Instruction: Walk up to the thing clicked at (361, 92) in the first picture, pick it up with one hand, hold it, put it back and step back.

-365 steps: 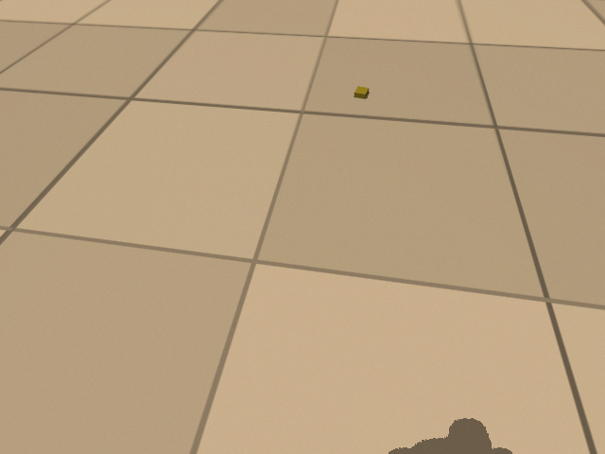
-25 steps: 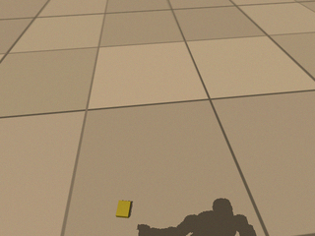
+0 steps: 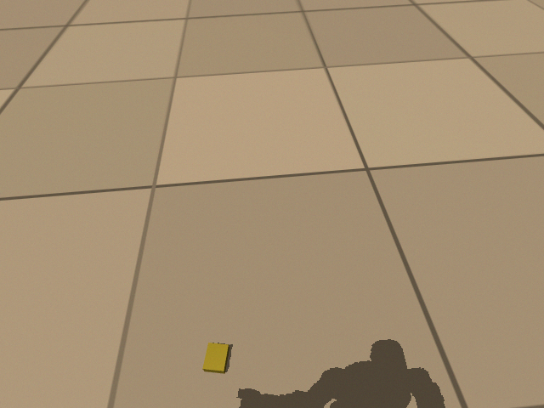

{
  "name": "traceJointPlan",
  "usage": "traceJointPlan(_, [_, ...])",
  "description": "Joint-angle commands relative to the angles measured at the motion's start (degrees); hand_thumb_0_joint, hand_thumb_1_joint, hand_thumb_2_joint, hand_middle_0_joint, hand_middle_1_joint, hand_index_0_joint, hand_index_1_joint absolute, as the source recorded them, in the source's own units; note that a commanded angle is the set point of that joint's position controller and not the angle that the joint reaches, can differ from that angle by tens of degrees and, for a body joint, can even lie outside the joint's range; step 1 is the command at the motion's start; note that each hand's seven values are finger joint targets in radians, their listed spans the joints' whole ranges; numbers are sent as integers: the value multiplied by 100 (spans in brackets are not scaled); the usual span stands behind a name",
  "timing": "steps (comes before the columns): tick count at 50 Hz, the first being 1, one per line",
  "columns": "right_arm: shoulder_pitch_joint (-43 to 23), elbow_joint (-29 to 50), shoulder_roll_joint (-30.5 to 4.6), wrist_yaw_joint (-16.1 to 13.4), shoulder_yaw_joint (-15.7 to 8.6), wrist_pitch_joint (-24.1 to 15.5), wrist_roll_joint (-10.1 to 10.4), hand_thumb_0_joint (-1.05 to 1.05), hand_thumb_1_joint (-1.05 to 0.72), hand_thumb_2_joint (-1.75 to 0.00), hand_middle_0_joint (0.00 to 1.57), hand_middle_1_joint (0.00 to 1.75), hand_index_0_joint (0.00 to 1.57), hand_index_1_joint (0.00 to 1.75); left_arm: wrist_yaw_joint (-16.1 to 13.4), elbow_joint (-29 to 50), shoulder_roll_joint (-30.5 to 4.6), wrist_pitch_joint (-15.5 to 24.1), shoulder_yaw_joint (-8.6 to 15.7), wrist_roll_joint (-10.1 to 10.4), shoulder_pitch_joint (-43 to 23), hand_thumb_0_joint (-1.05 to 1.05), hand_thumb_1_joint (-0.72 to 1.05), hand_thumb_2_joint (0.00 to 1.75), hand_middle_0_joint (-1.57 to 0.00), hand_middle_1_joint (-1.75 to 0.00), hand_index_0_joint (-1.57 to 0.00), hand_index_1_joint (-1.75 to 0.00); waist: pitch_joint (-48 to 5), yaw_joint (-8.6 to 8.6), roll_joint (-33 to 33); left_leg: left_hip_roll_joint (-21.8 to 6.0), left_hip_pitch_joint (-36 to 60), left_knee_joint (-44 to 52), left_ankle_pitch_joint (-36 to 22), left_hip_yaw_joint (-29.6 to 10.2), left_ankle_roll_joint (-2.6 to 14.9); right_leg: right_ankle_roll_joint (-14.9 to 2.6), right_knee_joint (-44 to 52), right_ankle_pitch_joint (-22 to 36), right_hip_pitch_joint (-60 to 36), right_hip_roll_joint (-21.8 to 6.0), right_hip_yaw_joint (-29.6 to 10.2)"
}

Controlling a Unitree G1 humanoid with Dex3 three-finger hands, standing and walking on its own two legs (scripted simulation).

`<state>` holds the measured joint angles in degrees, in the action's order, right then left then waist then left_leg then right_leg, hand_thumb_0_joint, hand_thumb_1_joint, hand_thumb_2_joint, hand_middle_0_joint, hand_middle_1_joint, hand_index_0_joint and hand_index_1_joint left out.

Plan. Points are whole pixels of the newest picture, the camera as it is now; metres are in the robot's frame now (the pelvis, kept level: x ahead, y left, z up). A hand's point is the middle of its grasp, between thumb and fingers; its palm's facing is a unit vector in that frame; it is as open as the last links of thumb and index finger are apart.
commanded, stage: stand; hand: left
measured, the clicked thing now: (216, 357) +0.41 +0.24 -0.77
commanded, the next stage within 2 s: none
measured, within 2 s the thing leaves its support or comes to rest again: neither
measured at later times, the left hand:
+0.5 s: hand out of the picture +0.07 +0.26 -0.16, palm faces -0.03 -0.94 -0.34, open 7.4 cm
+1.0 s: hand out of the picture +0.08 +0.26 -0.16, palm faces -0.02 -0.94 -0.34, open 7.4 cm
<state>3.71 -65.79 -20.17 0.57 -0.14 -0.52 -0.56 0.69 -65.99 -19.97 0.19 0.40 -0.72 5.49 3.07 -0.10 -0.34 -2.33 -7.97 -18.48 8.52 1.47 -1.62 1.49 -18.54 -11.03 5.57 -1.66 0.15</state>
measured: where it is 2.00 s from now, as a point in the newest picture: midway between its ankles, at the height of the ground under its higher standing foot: outside the picture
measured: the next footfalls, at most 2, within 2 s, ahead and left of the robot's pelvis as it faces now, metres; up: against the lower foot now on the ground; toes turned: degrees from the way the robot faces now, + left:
none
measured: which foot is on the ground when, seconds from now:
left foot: down 0.00-1.00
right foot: down 0.00-1.00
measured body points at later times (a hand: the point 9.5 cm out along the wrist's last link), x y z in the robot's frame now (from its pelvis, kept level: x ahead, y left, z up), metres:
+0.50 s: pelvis +0.00 +0.00 +0.00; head +0.01 +0.00 +0.45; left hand +0.07 +0.30 -0.13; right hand +0.07 -0.30 -0.13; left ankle +0.02 +0.14 -0.75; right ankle -0.01 -0.13 -0.75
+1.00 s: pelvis +0.01 +0.00 +0.00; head +0.03 +0.01 +0.45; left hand +0.08 +0.31 -0.13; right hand +0.10 -0.30 -0.13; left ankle +0.02 +0.14 -0.75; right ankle -0.01 -0.13 -0.75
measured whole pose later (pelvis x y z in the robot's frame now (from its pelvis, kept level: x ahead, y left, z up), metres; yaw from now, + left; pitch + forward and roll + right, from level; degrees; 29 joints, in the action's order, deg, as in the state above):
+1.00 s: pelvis +0.01 +0.00 +0.00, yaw +1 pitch -1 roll +0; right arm 4.6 -65.3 -20.1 0.5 0.0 -0.6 -0.6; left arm 0.5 -64.7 -20.3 0.3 0.0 -0.8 6.2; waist 2.5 -0.1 0.0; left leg -1.7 -7.7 -18.6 9.6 0.9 -1.3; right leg 1.9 -17.7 -11.8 4.6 -2.3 0.8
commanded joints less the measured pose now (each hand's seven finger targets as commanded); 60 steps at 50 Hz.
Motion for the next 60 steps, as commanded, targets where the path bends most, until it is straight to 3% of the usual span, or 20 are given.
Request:
traceJointPlan(1, [-243,332,-1214,-80,-212,-106,10,0,-90,-90,20,30,20,30,-113,370,-1254,137,223,26,-269,0,90,90,-20,-30,-20,-30,-579,33,56,-581,360,179,-701,-436,217,-224,362,805,96,-646,-428])
traceJointPlan(4, [-235,326,-1228,-72,-212,-109,20,0,-90,-90,20,30,20,30,-116,358,-1253,151,215,34,-202,0,90,90,-20,-30,-20,-30,-550,21,80,-587,400,205,-850,-477,206,-197,350,873,115,-626,-411])
traceJointPlan(11, [-137,295,-1203,-62,-205,-101,3,0,-90,-90,20,30,20,30,-106,380,-1296,139,214,31,-209,0,90,90,-20,-30,-20,-30,-336,50,51,-526,161,325,-161,-494,189,-201,484,269,237,-610,-429])
traceJointPlan(23, [-90,300,-1236,-54,-221,-108,-3,0,-90,-90,20,30,20,30,-107,420,-1281,156,201,22,-164,0,90,90,-20,-30,-20,-30,-433,36,16,-562,213,264,-380,-533,227,-215,443,443,164,-644,-406])
traceJointPlan(30, [-41,300,-1242,-51,-221,-106,2,0,-90,-90,20,30,20,30,-99,409,-1248,138,199,25,-99,0,90,90,-20,-30,-20,-30,-375,41,-44,-509,80,321,-71,-541,216,-219,451,252,149,-628,-385])
traceJointPlan(39, [-61,329,-1262,-78,-225,-120,7,0,-90,-90,20,30,20,30,-121,436,-1273,161,198,16,-47,0,90,90,-20,-30,-20,-30,-628,23,12,-577,351,97,-1069,-514,245,-206,329,1104,-54,-682,-339])
traceJointPlan(60, [-96,415,-1213,-94,-210,-114,13,0,-90,-90,20,30,20,30,-138,465,-1284,141,228,13,-101,0,90,90,-20,-30,-20,-30,-574,31,10,-570,377,155,-1157,-487,231,-203,325,1138,-155,-693,-285])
